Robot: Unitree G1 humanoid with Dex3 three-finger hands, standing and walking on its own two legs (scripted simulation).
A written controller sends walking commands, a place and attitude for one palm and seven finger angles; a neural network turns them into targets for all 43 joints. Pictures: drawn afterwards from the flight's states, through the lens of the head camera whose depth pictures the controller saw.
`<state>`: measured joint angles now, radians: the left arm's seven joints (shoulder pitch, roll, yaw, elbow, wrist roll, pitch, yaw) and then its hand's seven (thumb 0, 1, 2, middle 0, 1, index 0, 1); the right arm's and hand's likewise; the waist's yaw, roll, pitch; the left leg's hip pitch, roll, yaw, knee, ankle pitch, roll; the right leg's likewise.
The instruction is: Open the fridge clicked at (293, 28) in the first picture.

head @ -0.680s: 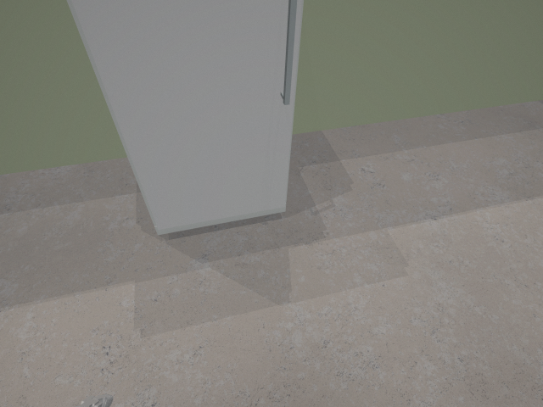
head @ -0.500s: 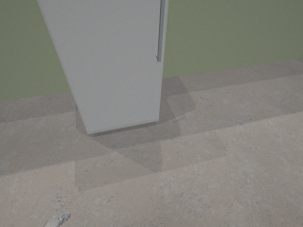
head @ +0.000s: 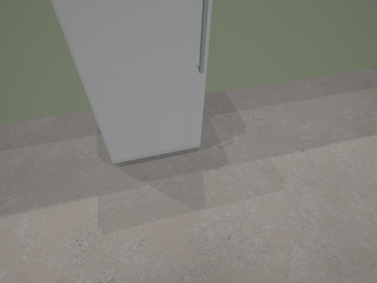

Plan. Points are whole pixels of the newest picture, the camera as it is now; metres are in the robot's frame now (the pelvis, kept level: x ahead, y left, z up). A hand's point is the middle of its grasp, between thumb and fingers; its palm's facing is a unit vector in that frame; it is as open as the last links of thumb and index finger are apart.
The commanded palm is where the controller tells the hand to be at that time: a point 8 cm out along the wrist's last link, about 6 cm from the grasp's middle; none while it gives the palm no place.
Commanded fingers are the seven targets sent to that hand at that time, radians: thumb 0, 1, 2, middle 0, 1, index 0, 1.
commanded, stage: stand and wait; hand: right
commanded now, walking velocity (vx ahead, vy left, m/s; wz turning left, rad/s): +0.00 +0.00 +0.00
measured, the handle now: (202, 21) +1.05 +0.00 +0.12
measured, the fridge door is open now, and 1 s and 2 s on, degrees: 0 0 0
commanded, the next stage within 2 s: look at it before walking up in 0.14 s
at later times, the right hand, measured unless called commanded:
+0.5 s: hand out of the picture +0.07 -0.25 -0.15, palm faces -0.03 +0.94 -0.34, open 7.4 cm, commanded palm none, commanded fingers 0.00 -0.90 -0.90 0.20 0.30 0.20 0.30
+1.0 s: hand out of the picture +0.05 -0.24 -0.16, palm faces +0.01 +0.95 -0.31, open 7.4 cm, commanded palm none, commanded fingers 0.00 -0.90 -0.90 0.20 0.30 0.20 0.30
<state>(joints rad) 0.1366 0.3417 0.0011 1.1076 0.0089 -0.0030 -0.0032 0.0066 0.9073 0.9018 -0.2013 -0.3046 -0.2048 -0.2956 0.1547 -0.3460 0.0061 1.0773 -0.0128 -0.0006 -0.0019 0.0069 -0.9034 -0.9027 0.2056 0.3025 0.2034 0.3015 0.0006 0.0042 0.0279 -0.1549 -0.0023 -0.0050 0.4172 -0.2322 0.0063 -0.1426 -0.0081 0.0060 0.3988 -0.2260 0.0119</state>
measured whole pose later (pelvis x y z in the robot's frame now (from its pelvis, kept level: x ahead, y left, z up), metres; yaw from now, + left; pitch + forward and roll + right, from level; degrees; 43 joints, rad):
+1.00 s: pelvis +0.00 -0.01 +0.00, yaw -2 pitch -1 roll +0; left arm 0.18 0.31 0.00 1.11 0.02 0.01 -0.01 0.00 0.91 0.90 -0.20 -0.30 -0.20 -0.30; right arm 0.19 -0.31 0.00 1.07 -0.02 0.01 0.00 0.01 -0.90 -0.90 0.20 0.30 0.20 0.30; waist 0.00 0.00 -0.01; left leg -0.16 0.00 0.02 0.42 -0.24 0.00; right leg -0.19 -0.01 0.02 0.48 -0.30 0.00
